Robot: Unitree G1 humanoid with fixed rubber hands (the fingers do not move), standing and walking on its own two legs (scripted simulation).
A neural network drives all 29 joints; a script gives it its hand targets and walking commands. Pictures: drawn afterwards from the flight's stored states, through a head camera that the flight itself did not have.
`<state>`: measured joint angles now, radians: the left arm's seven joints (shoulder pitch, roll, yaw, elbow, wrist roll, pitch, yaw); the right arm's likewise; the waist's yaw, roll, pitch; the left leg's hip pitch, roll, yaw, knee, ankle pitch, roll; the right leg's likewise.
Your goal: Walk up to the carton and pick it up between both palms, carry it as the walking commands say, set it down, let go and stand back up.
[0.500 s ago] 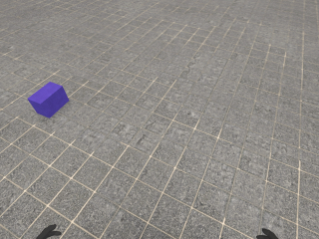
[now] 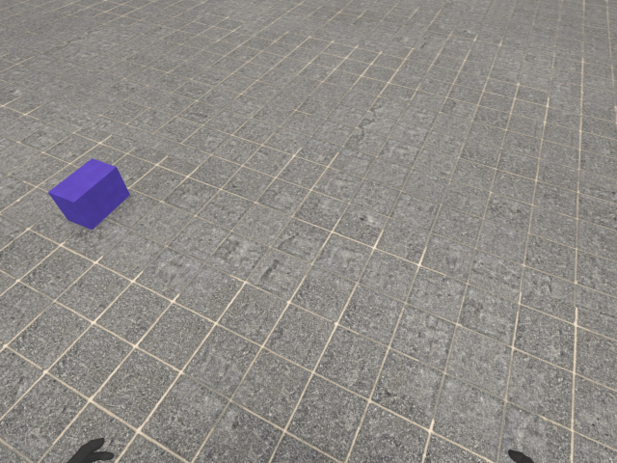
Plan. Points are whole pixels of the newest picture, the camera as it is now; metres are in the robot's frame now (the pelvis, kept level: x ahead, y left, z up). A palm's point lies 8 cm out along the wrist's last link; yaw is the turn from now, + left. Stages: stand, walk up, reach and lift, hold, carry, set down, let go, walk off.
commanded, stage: walk up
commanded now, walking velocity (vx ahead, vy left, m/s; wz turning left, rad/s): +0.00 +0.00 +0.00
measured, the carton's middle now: (92, 193) +1.25 +0.97 -0.70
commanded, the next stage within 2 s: none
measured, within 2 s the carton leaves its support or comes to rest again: neither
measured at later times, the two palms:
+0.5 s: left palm out of the picture +0.09 +0.47 -0.10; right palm (463, 373) +0.26 -0.23 -0.09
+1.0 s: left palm out of the picture +0.08 +0.47 -0.04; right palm (337, 238) +0.53 -0.06 -0.10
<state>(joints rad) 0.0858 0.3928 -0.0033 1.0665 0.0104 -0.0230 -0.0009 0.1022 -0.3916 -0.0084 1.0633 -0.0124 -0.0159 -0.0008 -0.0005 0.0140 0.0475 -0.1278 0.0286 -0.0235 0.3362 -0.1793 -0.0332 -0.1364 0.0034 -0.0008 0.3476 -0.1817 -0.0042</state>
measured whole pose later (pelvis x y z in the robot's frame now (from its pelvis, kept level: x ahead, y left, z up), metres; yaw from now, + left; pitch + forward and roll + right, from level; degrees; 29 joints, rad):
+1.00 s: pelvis +0.24 +0.15 +0.00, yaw +29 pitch +0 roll +0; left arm 0.41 0.49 0.09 0.79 0.02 -0.14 -0.02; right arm 0.18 -0.49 -0.09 0.75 -0.01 -0.02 0.12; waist 0.06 0.09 0.05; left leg -0.57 0.06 -0.07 0.79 -0.12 0.00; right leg -0.11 -0.07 -0.22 0.40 -0.27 -0.01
